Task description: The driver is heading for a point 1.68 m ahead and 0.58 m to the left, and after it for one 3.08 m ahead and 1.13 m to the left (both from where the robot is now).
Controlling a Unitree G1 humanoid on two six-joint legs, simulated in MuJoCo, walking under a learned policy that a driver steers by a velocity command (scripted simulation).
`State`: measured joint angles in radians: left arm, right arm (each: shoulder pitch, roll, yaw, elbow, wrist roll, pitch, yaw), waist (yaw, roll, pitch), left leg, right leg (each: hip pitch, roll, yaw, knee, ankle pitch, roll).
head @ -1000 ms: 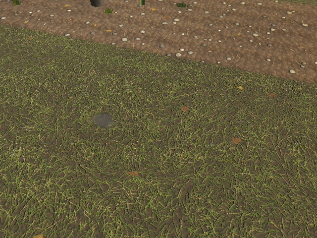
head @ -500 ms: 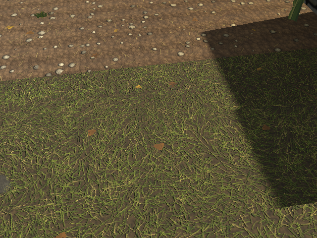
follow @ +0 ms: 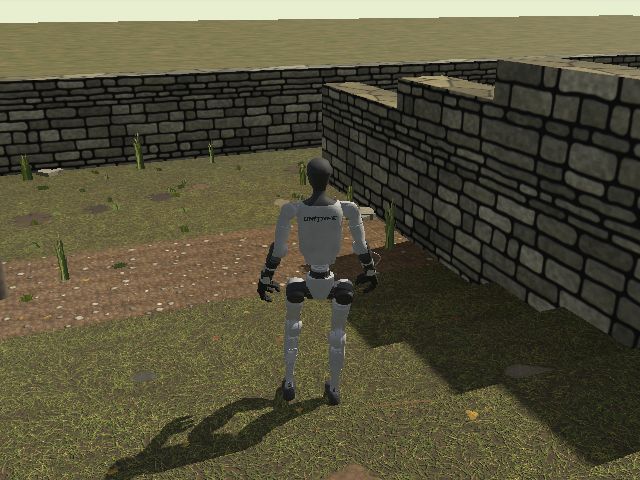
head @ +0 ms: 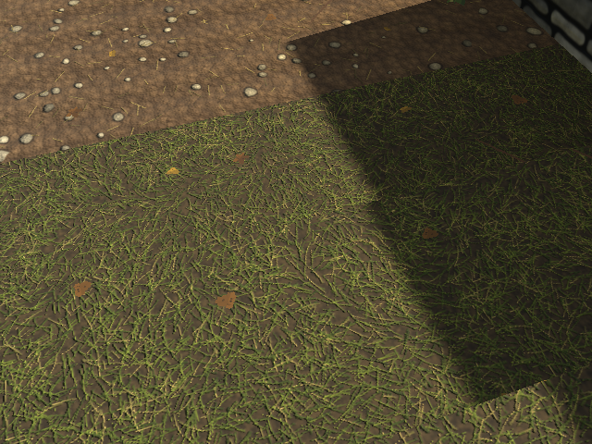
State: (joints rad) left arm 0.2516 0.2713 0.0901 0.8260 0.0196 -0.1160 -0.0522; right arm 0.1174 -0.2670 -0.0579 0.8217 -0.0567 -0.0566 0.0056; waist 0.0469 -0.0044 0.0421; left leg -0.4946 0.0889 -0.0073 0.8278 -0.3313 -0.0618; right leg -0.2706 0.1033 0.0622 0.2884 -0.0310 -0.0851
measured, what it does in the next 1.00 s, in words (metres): steps on the spot: left foot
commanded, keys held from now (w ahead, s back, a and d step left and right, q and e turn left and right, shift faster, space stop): no key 1.00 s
